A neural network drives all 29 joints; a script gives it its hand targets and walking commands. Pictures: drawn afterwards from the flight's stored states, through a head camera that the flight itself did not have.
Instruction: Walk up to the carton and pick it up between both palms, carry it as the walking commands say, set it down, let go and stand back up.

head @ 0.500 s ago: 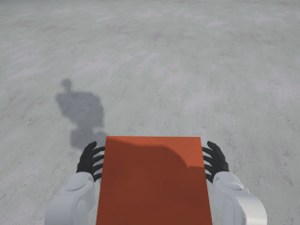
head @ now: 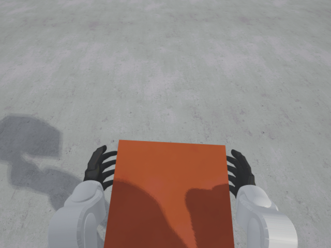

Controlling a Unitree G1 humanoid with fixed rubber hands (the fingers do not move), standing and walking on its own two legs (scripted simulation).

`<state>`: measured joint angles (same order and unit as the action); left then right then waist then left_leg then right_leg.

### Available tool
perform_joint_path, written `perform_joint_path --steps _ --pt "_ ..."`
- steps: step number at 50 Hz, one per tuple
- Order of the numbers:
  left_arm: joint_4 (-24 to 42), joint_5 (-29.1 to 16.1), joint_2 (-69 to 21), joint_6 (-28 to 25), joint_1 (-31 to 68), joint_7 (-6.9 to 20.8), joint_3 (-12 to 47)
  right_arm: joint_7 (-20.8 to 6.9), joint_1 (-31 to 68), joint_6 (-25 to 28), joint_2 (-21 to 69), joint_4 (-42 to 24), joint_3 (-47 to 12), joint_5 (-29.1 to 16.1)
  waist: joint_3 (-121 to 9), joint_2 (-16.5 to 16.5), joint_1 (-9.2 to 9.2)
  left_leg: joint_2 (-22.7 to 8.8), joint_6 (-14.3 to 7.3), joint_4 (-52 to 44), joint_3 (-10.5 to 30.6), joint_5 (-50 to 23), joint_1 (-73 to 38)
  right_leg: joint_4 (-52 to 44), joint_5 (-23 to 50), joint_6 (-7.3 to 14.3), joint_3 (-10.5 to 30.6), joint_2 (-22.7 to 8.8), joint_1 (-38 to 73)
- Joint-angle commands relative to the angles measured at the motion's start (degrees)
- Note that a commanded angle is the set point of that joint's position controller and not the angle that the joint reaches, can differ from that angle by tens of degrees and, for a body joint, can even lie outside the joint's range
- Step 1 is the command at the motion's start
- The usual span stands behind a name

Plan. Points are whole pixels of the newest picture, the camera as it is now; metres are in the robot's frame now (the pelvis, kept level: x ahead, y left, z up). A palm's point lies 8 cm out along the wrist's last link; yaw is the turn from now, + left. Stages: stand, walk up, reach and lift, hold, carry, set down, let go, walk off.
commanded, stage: carry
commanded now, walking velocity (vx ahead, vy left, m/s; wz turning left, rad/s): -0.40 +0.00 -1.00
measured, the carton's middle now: (167, 200) +0.25 +0.01 +0.01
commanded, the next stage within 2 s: none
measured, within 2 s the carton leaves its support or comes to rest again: neither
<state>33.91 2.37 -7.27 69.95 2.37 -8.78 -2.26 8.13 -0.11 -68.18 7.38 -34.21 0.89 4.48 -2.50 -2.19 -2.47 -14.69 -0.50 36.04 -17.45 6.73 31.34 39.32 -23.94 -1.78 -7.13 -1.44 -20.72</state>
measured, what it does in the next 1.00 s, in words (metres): walks backwards, turning right: left foot, then right foot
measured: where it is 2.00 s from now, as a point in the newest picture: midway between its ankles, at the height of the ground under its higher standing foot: outside the picture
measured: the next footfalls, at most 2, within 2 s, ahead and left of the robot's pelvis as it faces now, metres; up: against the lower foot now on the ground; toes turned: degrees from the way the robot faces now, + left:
left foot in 0.36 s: -0.14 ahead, +0.12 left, +0.00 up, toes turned -16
right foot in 0.66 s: -0.38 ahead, -0.18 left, +0.00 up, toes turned -43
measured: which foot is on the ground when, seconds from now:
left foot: down 0.00-0.00, up 0.02-0.34, down 0.36-0.66, up 0.68-0.98, down 1.00-1.00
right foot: down 0.00-0.36, up 0.38-0.64, down 0.66-1.00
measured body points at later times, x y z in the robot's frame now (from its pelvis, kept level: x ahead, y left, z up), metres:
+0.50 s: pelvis -0.24 +0.00 +0.03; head -0.21 +0.00 +0.48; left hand +0.06 +0.05 +0.11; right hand -0.06 -0.23 +0.11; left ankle -0.18 +0.13 -0.71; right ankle -0.25 -0.11 -0.61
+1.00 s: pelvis -0.48 +0.03 +0.01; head -0.46 +0.02 +0.46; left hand -0.20 -0.08 +0.10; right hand -0.44 -0.26 +0.10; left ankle -0.41 +0.10 -0.71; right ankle -0.42 -0.15 -0.71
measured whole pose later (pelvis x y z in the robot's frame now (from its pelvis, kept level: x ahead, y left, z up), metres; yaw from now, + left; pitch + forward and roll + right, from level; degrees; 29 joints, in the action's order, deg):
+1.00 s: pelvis -0.48 +0.03 +0.01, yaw -54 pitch +2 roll +2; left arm 34.0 5.3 -7.4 68.4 -0.5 -7.2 -2.2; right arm 9.6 1.7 -68.3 7.3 -31.6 0.0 3.1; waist -1.3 3.6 1.2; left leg 2.5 -0.5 31.5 -5.8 25.3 15.5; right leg 15.0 7.5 -2.7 8.4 6.1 -26.7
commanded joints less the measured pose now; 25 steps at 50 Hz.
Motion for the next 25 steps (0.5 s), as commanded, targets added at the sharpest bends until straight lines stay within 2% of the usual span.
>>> perform_joint_path --steps 1,2,3,4,5,6,7,11,13,16,17,18,19,20,21,22,23,24,25 --pt "1.9 -17.7 -45.4 0.5 15.8 9.8 36.0 -5.9 16.5 -0.9 44.3 -4.2 -34.7 -16.4 -12.6 5.8 1.22 -3.5 4.2 2.0 7.6 9.4 -3.2 -18.4 9.4 2.6 13.9 -7.0 6.6" --pt "1.6 -16.6 -45.8 -0.4 15.7 9.9 35.3 -6.7 21.4 -0.9 45.1 -8.1 -37.1 -18.4 -10.2 23.5 1.01 2.8 7.8 15.7 8.0 23.6 7.3 -21.4 24.5 9.6 33.9 -19.9 1.8" --pt "4.1 -17.5 -47.1 -0.6 17.7 10.0 35.7 -6.9 22.4 -0.8 47.5 -7.2 -37.4 -18.7 -8.9 15.9 2.11 3.0 8.3 27.7 14.8 23.2 8.4 -19.2 31.6 9.7 29.4 -18.3 1.0" --pt "4.8 -17.3 -47.9 -0.9 18.3 10.1 35.4 -7.2 23.7 -0.6 49.4 -7.5 -38.7 -19.6 -10.3 10.7 2.34 3.8 7.8 32.1 17.4 20.2 8.6 -18.0 28.5 8.4 25.0 -15.9 1.2" --pt "5.9 -17.1 -48.8 -1.2 19.2 10.2 35.4 -7.5 25.1 -0.4 51.5 -7.8 -39.7 -20.1 -10.6 8.2 2.6 4.7 6.5 34.0 18.9 16.2 8.0 -16.8 24.5 7.2 20.9 -13.1 0.6" --pt "5.8 -16.8 -49.9 -1.7 18.1 10.1 34.4 -7.8 25.6 -0.1 53.0 -8.7 -40.8 -20.9 -11.2 8.8 2.76 5.5 5.5 34.5 19.2 13.1 8.6 -15.5 24.0 6.3 20.0 -11.3 1.7" --pt "5.4 -16.1 -49.8 -1.9 16.5 10.0 33.6 -7.8 24.7 0.0 53.1 -8.6 -40.9 -21.3 -12.2 8.8 2.83 6.5 5.7 34.6 18.5 12.1 8.1 -14.6 24.6 5.8 19.2 -10.1 3.3" --pt "4.9 -14.4 -46.6 -2.4 12.8 9.7 32.0 -7.3 22.5 0.3 51.9 -7.0 -41.0 -21.1 -14.2 11.1 2.08 11.3 4.9 25.8 18.3 16.7 4.2 -18.8 24.2 5.4 26.4 -9.7 8.2" --pt "5.6 -14.7 -45.8 -2.5 12.7 9.8 32.6 -7.0 20.8 0.5 51.5 -6.5 -40.5 -20.2 -15.2 13.4 2.11 14.4 3.5 16.9 17.1 18.2 -2.4 -23.9 22.0 2.2 27.4 -8.2 8.0" --pt "7.7 -15.8 -45.2 -2.7 14.4 9.9 34.6 -6.5 17.2 1.2 51.7 -6.1 -39.0 -18.8 -16.6 19.0 2.58 19.3 0.9 -4.5 13.3 21.2 -19.5 -33.0 18.6 -5.3 24.8 -3.6 4.8" --pt "7.9 -16.0 -44.7 -2.6 14.7 9.8 35.5 -6.4 16.1 1.4 51.4 -5.6 -38.0 -18.5 -18.3 19.5 2.27 19.1 0.5 -13.0 10.9 21.4 -27.8 -35.0 18.6 -7.9 22.9 -1.8 3.5" --pt "7.5 -16.0 -44.0 -2.4 15.3 9.5 36.5 -6.3 15.2 1.5 50.5 -4.5 -36.7 -18.1 -19.3 17.6 2.38 16.2 -0.6 -23.0 9.5 19.0 -37.6 -33.4 16.9 -10.7 18.9 1.1 0.0" --pt "7.2 -16.3 -44.1 -2.1 15.9 9.4 37.6 -6.3 14.9 1.9 48.8 -3.8 -35.3 -17.4 -18.4 1.3 3.87 3.2 -6.0 -30.8 18.5 14.5 -41.3 -12.9 12.6 -13.6 9.2 8.9 -6.7" --pt "9.0 -17.9 -44.9 -2.0 19.5 9.9 40.1 -6.3 15.5 2.6 48.2 -3.2 -33.1 -16.4 -14.1 -27.4 2.83 -21.3 -14.5 -24.0 35.4 -4.9 -21.2 22.6 -10.1 -8.2 4.5 7.3 -10.9" --pt "9.8 -17.5 -44.6 -2.0 20.9 9.5 39.2 -6.8 20.6 2.2 47.2 -7.6 -35.7 -18.2 -9.2 -14.7 0.76 -22.2 -14.4 -21.4 23.9 -22.5 -15.3 34.7 -9.2 -4.3 8.0 0.1 -14.4" --pt "10.7 -18.1 -45.3 -2.0 22.5 9.0 39.6 -7.2 22.9 1.5 46.4 -6.8 -35.4 -18.4 -7.9 -6.7 0.15 -16.5 -11.1 -16.6 16.2 -28.0 -12.7 41.1 -6.1 -2.0 8.3 -1.6 -13.6" --pt "7.6 -17.8 -45.6 -1.3 20.6 9.1 38.8 -7.2 22.1 0.7 45.3 -4.4 -34.2 -17.5 -8.5 -4.8 0.22 -10.8 -8.0 -13.6 10.7 -29.9 -14.2 43.2 -1.6 -0.9 8.7 -2.0 -13.2" --pt "7.7 -17.8 -45.2 -1.0 19.9 9.2 38.6 -7.0 19.9 0.2 44.6 -3.8 -33.4 -17.2 -9.0 -6.5 0.51 -7.6 -6.4 -12.0 8.7 -30.4 -16.8 40.3 0.6 -0.7 7.9 -1.5 -13.5" --pt "7.2 -17.9 -45.3 -0.8 19.3 9.0 38.8 -6.6 18.6 -0.1 43.9 -3.4 -32.4 -16.3 -8.5 -8.3 0.05 -5.0 -4.1 -9.8 5.7 -31.5 -18.3 32.1 0.2 -1.2 5.5 -1.1 -11.9"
